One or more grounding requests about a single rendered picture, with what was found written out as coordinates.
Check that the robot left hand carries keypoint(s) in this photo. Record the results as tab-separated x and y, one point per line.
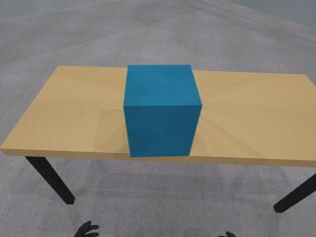
86	227

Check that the carton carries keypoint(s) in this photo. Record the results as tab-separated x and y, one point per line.
161	108

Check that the table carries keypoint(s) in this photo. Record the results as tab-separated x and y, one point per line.
246	118

